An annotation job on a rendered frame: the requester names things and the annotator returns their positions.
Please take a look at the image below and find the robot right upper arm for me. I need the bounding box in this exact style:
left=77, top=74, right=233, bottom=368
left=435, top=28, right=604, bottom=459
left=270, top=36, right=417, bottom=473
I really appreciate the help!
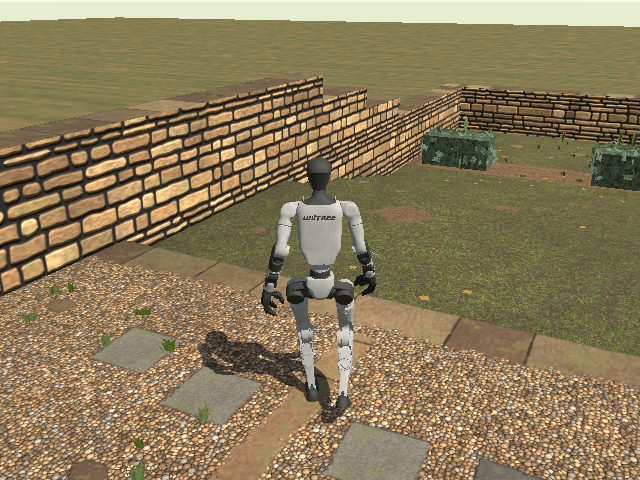
left=340, top=201, right=367, bottom=255

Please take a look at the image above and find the robot left forearm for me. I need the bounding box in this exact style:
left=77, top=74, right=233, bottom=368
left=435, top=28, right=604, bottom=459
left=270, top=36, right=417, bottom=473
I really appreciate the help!
left=263, top=243, right=284, bottom=292

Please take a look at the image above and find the robot right shin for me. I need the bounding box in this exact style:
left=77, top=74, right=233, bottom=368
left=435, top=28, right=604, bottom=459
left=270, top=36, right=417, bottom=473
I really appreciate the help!
left=338, top=330, right=354, bottom=397

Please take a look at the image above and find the robot left upper arm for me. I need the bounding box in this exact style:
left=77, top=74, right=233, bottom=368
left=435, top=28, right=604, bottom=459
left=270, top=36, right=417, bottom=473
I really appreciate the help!
left=274, top=201, right=299, bottom=259

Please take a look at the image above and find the robot right forearm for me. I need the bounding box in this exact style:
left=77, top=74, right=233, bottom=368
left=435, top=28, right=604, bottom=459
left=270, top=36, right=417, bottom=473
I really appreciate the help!
left=357, top=239, right=375, bottom=278

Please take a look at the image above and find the left robot hand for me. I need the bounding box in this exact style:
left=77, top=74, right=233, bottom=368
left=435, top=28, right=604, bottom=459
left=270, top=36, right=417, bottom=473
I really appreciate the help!
left=261, top=289, right=284, bottom=316

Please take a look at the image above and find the humanoid robot torso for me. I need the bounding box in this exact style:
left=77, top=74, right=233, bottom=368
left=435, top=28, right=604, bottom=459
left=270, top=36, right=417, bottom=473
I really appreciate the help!
left=296, top=196, right=343, bottom=300

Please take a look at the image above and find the right robot hand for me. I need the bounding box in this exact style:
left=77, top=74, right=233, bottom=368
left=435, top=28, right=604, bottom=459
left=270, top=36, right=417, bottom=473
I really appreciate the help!
left=354, top=274, right=377, bottom=296

